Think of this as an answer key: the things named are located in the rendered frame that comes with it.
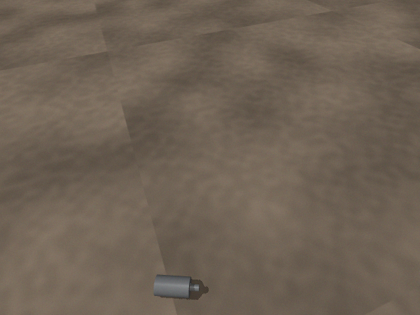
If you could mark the bottle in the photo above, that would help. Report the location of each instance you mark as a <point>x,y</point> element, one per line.
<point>174,286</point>

